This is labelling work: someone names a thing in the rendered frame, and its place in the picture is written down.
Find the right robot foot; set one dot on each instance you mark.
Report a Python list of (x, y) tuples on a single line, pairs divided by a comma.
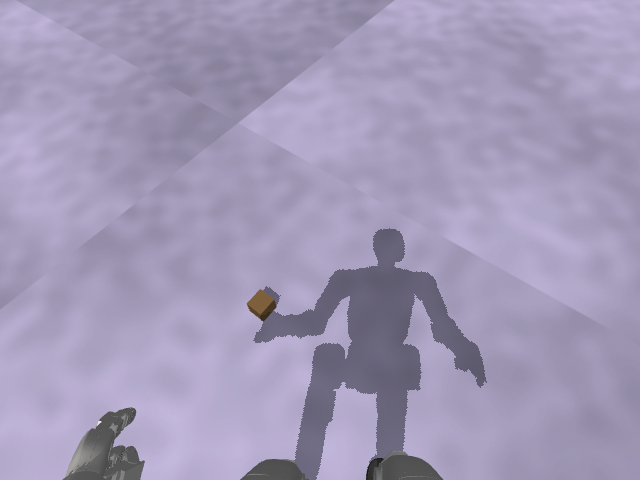
[(370, 470)]

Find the small box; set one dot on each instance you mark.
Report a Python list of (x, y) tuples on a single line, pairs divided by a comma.
[(261, 305)]

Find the left robot hand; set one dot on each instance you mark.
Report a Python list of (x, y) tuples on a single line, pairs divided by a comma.
[(96, 453)]

